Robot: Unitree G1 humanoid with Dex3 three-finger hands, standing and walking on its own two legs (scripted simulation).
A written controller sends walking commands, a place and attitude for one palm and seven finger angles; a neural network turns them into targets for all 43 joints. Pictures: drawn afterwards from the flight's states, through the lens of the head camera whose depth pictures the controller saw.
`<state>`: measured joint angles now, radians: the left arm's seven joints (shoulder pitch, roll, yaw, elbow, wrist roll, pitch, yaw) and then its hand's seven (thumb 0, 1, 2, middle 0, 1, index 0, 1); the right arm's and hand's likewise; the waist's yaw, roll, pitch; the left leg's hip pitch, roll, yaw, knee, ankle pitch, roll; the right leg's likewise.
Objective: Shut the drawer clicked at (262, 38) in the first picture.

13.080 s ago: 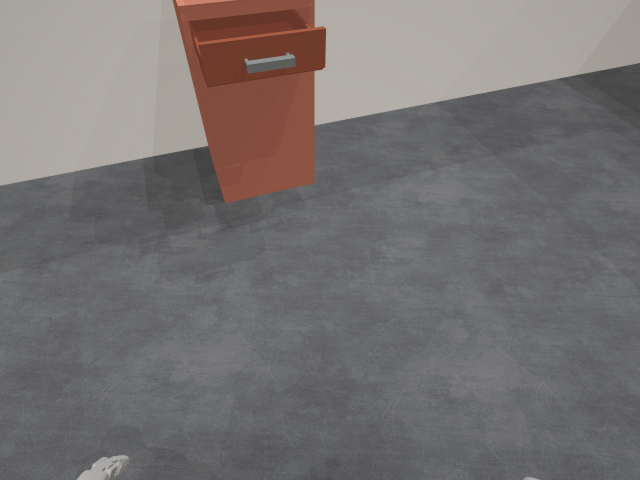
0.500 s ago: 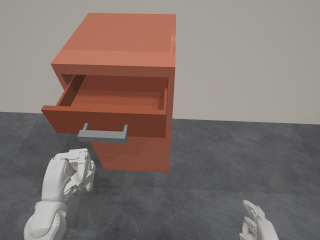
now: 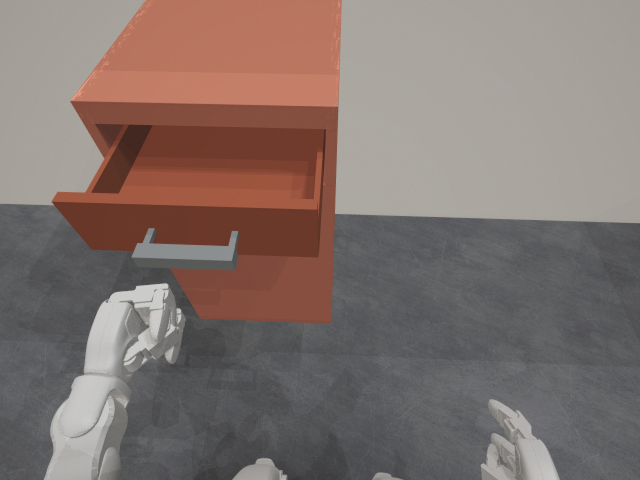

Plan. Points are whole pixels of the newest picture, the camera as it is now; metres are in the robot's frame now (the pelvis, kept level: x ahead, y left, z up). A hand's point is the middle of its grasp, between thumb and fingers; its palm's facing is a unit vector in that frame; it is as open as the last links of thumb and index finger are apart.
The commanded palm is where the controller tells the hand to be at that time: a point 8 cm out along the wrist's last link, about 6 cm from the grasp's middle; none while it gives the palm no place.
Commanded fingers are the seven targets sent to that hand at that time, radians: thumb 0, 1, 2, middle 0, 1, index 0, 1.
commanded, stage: bring the fist close to the handle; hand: left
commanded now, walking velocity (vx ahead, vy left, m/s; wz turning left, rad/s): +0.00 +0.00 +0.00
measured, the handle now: (189, 245) +0.44 +0.22 -0.01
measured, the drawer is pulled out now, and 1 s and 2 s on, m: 0.18 0.18 0.10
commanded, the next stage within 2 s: push the drawer shut in 0.96 s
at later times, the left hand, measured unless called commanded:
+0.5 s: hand (194, 309) +0.34 +0.19 -0.01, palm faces -0.03 -1.00 -0.03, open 3.3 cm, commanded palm +0.32 +0.24 +0.00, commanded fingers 0.00 0.90 0.90 -1.40 -1.60 -1.40 -1.60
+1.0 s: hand (197, 304) +0.35 +0.19 -0.01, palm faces -0.01 -1.00 -0.03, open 3.3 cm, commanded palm +0.32 +0.24 -0.01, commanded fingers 0.00 0.90 0.90 -1.40 -1.60 -1.40 -1.60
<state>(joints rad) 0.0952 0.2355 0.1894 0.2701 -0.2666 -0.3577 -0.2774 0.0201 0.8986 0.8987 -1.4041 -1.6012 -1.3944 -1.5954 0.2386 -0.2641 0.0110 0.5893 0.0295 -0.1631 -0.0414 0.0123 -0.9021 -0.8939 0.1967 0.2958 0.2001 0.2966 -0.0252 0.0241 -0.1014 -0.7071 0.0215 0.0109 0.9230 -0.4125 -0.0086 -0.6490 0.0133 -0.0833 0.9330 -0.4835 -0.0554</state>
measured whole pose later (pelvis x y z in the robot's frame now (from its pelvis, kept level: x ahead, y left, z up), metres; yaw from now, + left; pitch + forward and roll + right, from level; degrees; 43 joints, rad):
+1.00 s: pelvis -0.01 +0.03 -0.04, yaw -2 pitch +19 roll -2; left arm -0.18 0.24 0.16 0.48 -0.18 -0.46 -0.13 0.02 0.90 0.90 -1.40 -1.60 -1.39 -1.60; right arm 0.25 -0.25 0.00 0.57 0.01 -0.02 -0.01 0.01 -0.90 -0.89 0.20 0.30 0.20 0.30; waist -0.06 0.01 -0.15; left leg -1.01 0.03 0.03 1.16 -0.49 0.03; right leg -0.94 0.01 -0.07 1.14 -0.54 -0.03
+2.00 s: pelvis -0.04 +0.03 -0.06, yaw -2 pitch +23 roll -3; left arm -0.76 0.41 0.30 1.08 -0.13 -0.49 -0.22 -0.02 0.73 0.92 -1.40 -1.60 -1.40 -1.60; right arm 0.31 -0.27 0.04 0.65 0.00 -0.03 -0.03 0.01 -0.90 -0.89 0.20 0.30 0.20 0.30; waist -0.14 0.02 -0.14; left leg -1.19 0.04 0.00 1.25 -0.47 0.03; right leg -1.10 0.02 -0.10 1.22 -0.52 -0.03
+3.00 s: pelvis -0.03 +0.03 -0.08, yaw -4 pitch +30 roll -6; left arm -1.13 0.64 0.41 1.30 -0.01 -0.40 -0.20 0.05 0.73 0.94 -1.40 -1.60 -1.39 -1.60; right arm 0.37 -0.27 0.07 0.65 -0.05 0.03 0.00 0.00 -0.90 -0.89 0.20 0.30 0.20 0.30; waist -0.25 0.04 -0.12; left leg -1.35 0.06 -0.03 1.32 -0.49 0.03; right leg -1.25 0.05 -0.12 1.24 -0.52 -0.04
